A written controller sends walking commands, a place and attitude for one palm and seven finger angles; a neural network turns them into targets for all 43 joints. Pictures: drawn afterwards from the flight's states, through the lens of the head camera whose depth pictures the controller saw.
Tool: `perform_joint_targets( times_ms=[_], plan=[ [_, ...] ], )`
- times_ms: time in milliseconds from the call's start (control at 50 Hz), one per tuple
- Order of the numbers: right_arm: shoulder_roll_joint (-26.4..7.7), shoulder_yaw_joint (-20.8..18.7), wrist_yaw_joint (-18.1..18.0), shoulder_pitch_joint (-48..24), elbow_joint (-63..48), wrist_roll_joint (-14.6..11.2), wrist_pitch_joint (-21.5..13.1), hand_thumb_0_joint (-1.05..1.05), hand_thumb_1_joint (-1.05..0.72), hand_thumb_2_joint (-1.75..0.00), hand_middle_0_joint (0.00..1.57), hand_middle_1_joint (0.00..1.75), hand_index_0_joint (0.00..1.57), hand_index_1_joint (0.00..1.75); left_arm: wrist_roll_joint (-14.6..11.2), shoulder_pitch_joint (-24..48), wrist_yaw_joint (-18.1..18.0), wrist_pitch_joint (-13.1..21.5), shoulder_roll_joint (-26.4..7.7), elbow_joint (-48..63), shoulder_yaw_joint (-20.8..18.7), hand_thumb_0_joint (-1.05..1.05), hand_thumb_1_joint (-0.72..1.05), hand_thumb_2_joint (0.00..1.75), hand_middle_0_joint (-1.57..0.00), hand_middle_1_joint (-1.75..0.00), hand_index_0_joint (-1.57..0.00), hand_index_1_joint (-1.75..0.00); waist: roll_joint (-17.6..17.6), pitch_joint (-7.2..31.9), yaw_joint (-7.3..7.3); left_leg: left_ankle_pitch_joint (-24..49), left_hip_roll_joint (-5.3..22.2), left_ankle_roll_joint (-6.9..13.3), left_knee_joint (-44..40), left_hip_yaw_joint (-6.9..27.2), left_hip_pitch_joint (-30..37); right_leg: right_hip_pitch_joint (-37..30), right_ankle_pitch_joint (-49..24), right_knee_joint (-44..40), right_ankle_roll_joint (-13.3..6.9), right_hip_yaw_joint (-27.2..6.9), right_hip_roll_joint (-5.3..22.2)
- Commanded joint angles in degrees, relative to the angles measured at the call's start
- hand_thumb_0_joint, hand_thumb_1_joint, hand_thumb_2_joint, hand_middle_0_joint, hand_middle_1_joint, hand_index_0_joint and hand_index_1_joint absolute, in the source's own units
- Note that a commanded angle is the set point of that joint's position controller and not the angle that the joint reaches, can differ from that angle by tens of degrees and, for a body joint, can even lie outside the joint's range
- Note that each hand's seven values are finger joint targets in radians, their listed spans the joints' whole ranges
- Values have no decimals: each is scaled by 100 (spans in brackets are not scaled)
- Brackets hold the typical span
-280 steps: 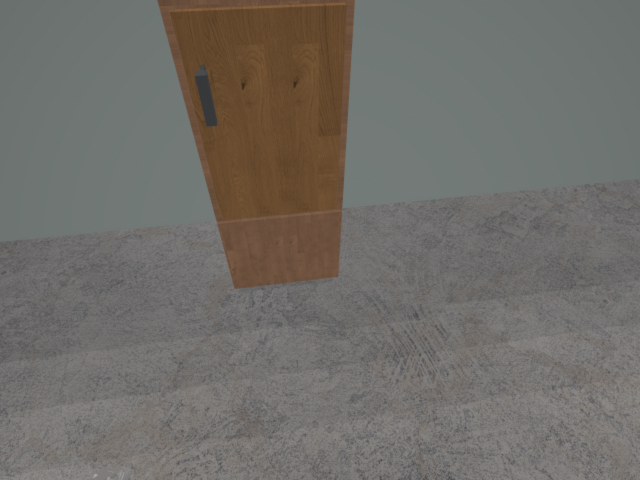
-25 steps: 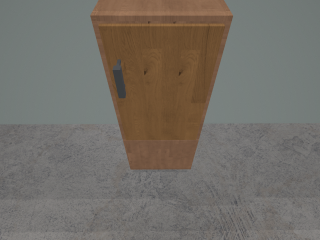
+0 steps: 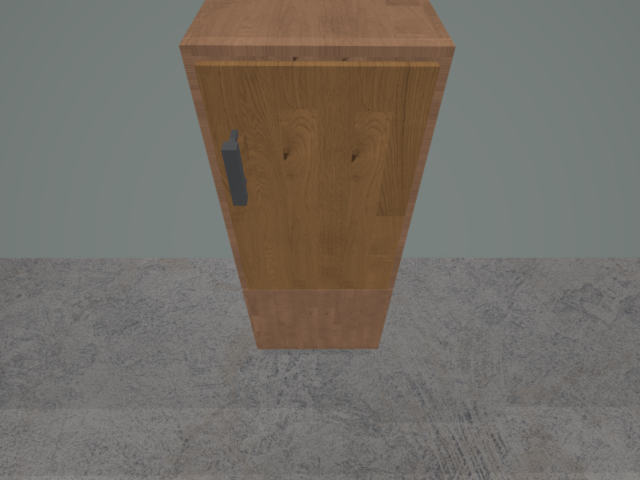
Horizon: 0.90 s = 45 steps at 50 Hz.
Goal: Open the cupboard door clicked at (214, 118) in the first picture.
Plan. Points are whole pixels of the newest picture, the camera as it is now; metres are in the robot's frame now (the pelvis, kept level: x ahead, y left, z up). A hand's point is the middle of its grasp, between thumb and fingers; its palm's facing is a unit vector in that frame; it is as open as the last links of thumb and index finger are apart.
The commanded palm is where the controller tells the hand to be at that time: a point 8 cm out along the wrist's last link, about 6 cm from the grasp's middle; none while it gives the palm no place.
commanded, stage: shuffle to correct the standing spot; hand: left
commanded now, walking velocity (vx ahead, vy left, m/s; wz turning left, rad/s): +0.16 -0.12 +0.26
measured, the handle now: (237, 167) +0.60 +0.19 +0.05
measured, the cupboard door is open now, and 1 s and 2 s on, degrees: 0 0 0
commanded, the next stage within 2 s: come to a stop and stand still in 0.18 s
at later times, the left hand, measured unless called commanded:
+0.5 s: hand out of the picture +0.00 +0.12 -0.19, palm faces +0.11 -0.99 -0.13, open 7.4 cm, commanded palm none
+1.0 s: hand out of the picture +0.12 +0.12 -0.16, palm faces +0.07 -0.96 -0.27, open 7.4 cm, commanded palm none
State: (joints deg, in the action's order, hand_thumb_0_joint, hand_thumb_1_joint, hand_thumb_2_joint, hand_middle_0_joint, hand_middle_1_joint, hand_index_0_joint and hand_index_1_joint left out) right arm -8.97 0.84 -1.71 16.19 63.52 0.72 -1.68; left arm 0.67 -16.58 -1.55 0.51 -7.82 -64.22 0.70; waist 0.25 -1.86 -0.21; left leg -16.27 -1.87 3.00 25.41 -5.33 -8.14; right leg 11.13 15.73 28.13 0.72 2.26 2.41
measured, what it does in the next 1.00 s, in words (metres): steps on the spot: left foot, then right foot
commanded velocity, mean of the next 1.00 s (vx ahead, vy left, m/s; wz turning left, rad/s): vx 0.00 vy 0.03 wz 0.03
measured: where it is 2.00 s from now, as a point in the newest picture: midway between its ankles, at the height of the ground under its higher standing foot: outside the picture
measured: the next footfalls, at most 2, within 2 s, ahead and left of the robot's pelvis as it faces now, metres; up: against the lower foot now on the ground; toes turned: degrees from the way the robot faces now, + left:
left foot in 0.46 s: +0.12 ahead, +0.07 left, +0.00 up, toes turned +6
right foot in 0.80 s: +0.11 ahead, -0.17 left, +0.00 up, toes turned -2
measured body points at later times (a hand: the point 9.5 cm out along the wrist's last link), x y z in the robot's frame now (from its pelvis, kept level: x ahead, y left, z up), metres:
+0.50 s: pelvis +0.08 -0.02 -0.01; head +0.12 -0.01 +0.43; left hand +0.00 +0.17 -0.18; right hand +0.13 -0.26 -0.16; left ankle +0.08 +0.07 -0.74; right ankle +0.00 -0.13 -0.73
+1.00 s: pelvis +0.05 -0.07 -0.01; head +0.05 -0.10 +0.44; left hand +0.11 +0.17 -0.14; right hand +0.15 -0.31 -0.16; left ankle +0.08 +0.05 -0.70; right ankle +0.07 -0.16 -0.74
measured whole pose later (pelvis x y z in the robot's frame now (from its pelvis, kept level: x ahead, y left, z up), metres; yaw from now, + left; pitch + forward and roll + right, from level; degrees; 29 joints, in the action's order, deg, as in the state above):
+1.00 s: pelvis +0.05 -0.07 -0.01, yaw +3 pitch -3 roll +1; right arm -12.4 -4.0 0.2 10.6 52.4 0.8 3.9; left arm 1.7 -14.5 -2.3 0.8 -9.2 -53.0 -0.5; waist 2.3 -2.7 0.5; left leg -22.7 -0.5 -1.0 52.5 -2.0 -23.6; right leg 13.3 18.0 34.6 -2.4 5.1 1.8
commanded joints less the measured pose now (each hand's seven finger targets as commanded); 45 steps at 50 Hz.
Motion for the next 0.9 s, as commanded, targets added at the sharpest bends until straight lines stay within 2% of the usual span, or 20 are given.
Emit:
perform_joint_targets(
  times_ms=[0,100,200,260,280,320,360,420,440,460,480,500,540,720,740,760,780,800,820,880],
  plan=[
    [-548,-122,-11,403,-105,40,-28,0,-90,-90,20,30,20,30,60,-380,-5,20,-458,156,-124,0,90,90,-20,-30,-20,-30,69,-456,8,-772,911,126,-862,971,-586,250,403,-163,-278,-178,196],
    [-643,-231,-8,449,-198,56,-6,0,-90,-90,20,30,20,30,127,-345,77,35,-437,308,-179,0,90,90,-20,-30,-20,-30,318,-784,18,-1382,1211,402,-1031,1507,-818,650,659,239,-287,87,52],
    [-477,-220,-31,431,-277,48,-94,0,-90,-90,20,30,20,30,86,-809,83,128,-490,191,-253,0,90,90,-20,-30,-20,-30,-327,-405,-117,8,797,252,154,760,-1016,-49,-19,-68,-485,-413,356],
    [-164,-173,1,94,-455,42,-104,0,-90,-90,20,30,20,30,59,-1529,19,209,-824,-61,-363,0,90,90,-20,-30,-20,-30,-1479,-241,-343,-1138,197,-60,2091,-45,-2248,-1159,-1757,-778,-1167,-1737,1363],
    [-134,-181,4,-143,-573,31,-97,0,-90,-90,20,30,20,30,86,-1726,-20,234,-803,-90,-374,0,90,90,-20,-30,-20,-30,-1271,-239,-441,-1642,254,-88,2713,64,-2676,-1429,-2700,-821,-1497,-2006,1648],
    [-77,-175,11,-425,-609,1,-109,0,-90,-90,20,30,20,30,136,-1519,-91,261,-649,-49,-332,0,90,90,-20,-30,-20,-30,-540,-326,-387,-1711,418,-129,2999,342,-2794,-1434,-4694,-548,-1569,-1605,1695],
    [33,-136,21,-312,-521,-60,-84,0,-90,-90,20,30,20,30,141,-1102,-128,242,-643,89,-292,0,90,90,-20,-30,-20,-30,-491,-108,-184,-1324,414,-200,1970,272,-2069,-1142,-5202,-291,-1254,-941,1346],
    [-77,-151,-38,598,-151,-64,-84,0,-90,-90,20,30,20,30,6,-605,-146,175,-712,270,-282,0,90,90,-20,-30,-20,-30,-366,387,286,1758,259,-215,64,109,154,-211,-4315,629,-547,-232,629],
    [-414,-222,-89,786,-131,-33,-106,0,-90,-90,20,30,20,30,-50,-652,-156,128,-598,331,-269,0,90,90,-20,-30,-20,-30,146,589,315,3929,957,93,252,693,915,418,-3003,1073,-255,-81,350],
    [-716,-265,-126,902,-183,-43,-90,0,-90,-90,20,30,20,30,-99,-694,-186,85,-407,412,-245,0,90,90,-20,-30,-20,-30,910,805,256,6090,1941,753,219,1631,1019,712,-300,1518,-23,120,83],
    [-758,-287,-125,695,-260,-64,-34,0,-90,-90,20,30,20,30,-38,-719,-210,18,-370,465,-229,0,90,90,-20,-30,-20,-30,941,638,170,6522,2250,1104,-14,1590,784,760,1775,1952,-26,-38,15],
    [-747,-252,-163,407,-307,-45,-19,0,-90,-90,20,30,20,30,-21,-592,-215,-41,-345,464,-234,0,90,90,-20,-30,-20,-30,1177,272,111,6703,2231,1156,-152,1613,614,943,2065,2147,-6,-194,53],
    [-648,-247,-192,95,-403,-8,29,0,-90,-90,20,30,20,30,16,-489,-205,-121,-321,437,-248,0,90,90,-20,-30,-20,-30,978,-65,29,6191,2062,1049,-211,1392,283,1018,1881,2208,-8,-212,184],
    [-924,-502,-68,-561,-906,87,166,0,-90,-90,20,30,20,30,71,-471,-75,-153,-312,748,-360,0,90,90,-20,-30,-20,-30,475,420,-209,3206,1612,578,50,916,-473,92,-3,807,-20,126,16],
    [-851,-500,-35,-618,-920,72,181,0,-90,-90,20,30,20,30,92,-559,-74,-104,-406,753,-369,0,90,90,-20,-30,-20,-30,258,424,-283,2300,1343,334,339,778,-666,-154,-581,189,-7,15,112],
    [-1083,-566,13,-969,-1199,-152,59,0,-90,-90,20,30,20,30,76,-863,-230,26,-857,705,-341,0,90,90,-20,-30,-20,-30,-1124,1004,-454,2081,1171,-113,1477,459,-255,-120,-2712,-676,53,-669,590],
    [-731,-467,87,-494,-1515,-66,40,0,-90,-90,20,30,20,30,134,-431,-230,140,-1346,982,-464,0,90,90,-20,-30,-20,-30,-1725,995,-97,7,253,-374,2135,87,-1439,-1290,-5827,-143,-315,-1398,1439],
    [-408,-449,105,-320,-1453,-26,116,0,-90,-90,20,30,20,30,76,-310,-173,184,-1313,1197,-432,0,90,90,-20,-30,-20,-30,-1541,1191,-45,-1013,256,-340,2388,468,-1742,-1268,-6110,79,-684,-1466,1783],
    [-439,-452,113,-616,-1389,-1,180,0,-90,-90,20,30,20,30,111,-307,-213,233,-1058,1178,-359,0,90,90,-20,-30,-20,-30,-710,886,-70,-970,243,-368,2411,486,-1874,-1198,-6125,105,-785,-1158,1540],
    [-410,-452,151,-696,-1533,-4,353,0,-90,-90,20,30,20,30,112,-294,-218,180,-1211,1293,-418,0,90,90,-20,-30,-20,-30,-721,379,-90,-942,254,-349,2841,515,-2157,-789,-4853,-62,-986,-1224,1602]
  ],
)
